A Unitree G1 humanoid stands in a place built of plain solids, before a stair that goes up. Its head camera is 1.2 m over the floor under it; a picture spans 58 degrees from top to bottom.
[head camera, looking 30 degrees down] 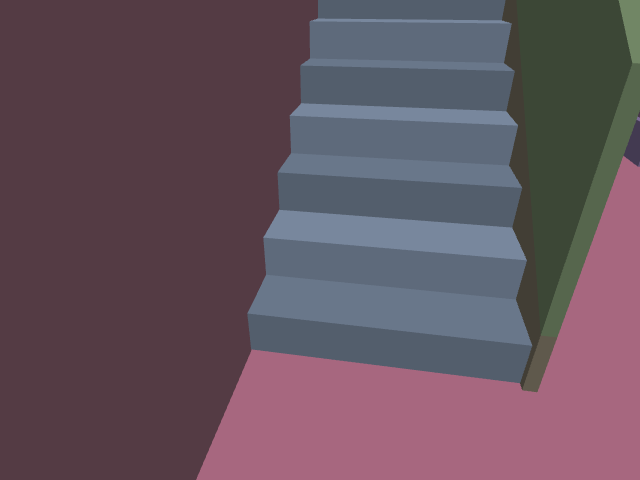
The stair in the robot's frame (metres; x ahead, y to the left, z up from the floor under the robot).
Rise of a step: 0.18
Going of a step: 0.25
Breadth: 0.99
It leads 10 degrees to the right of straight ahead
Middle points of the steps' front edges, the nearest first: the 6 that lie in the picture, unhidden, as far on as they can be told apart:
1.15 -0.22 0.18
1.40 -0.26 0.36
1.65 -0.30 0.53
1.90 -0.35 0.71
2.15 -0.39 0.89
2.39 -0.43 1.06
